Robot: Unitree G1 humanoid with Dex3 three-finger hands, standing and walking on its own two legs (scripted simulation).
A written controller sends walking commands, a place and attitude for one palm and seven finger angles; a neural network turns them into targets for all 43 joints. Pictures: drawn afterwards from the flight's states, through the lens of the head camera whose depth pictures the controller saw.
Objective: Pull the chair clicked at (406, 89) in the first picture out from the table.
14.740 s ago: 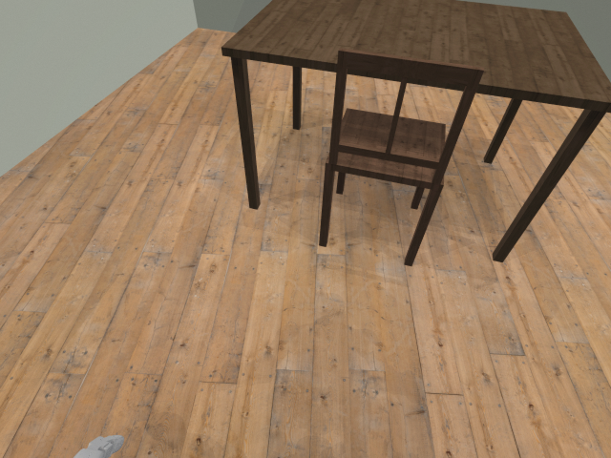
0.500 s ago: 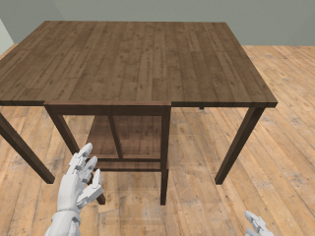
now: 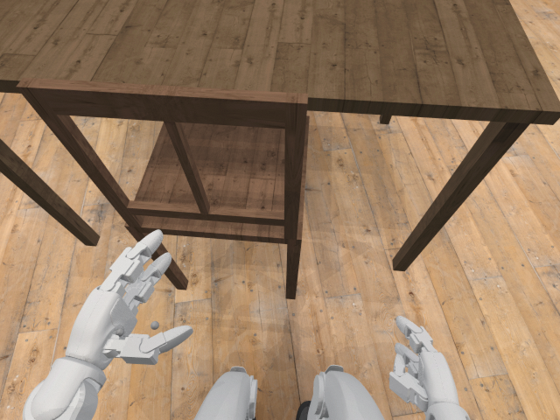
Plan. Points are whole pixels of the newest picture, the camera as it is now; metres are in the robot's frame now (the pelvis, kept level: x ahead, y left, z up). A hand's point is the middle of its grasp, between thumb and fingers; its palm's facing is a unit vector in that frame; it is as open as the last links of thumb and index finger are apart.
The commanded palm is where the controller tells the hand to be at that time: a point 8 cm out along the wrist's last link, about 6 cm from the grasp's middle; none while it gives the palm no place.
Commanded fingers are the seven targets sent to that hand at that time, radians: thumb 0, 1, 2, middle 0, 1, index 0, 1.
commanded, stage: raise the hand toward the chair's back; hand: left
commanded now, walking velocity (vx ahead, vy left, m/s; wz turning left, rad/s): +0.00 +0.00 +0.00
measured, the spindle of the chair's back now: (191, 172) +0.50 +0.18 -0.01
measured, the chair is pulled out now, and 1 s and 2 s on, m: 0.00 0.00 0.00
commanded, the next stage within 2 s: aim the fingers beside a spindle in 1.32 s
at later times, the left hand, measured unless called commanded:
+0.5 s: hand (92, 299) +0.25 +0.23 +0.08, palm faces +0.02 -1.00 -0.05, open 16.3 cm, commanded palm +0.22 +0.29 +0.06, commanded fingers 0.00 -0.50 0.30 -0.06 -0.08 -0.06 -0.08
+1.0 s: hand (86, 286) +0.27 +0.26 +0.05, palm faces -0.06 -1.00 -0.02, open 16.9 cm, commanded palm +0.25 +0.32 +0.07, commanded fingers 0.00 -0.50 0.30 -0.06 -0.08 -0.06 -0.08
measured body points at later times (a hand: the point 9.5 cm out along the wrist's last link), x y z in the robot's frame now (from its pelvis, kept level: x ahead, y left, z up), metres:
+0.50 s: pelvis +0.01 +0.04 +0.02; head +0.09 +0.05 +0.46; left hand +0.24 +0.29 +0.08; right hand +0.20 -0.20 -0.05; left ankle +0.01 +0.12 -0.64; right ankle +0.04 -0.06 -0.64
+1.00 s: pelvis +0.02 +0.06 +0.03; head +0.11 +0.08 +0.47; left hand +0.27 +0.31 +0.06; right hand +0.18 -0.19 -0.05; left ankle +0.01 +0.12 -0.64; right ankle +0.04 -0.06 -0.64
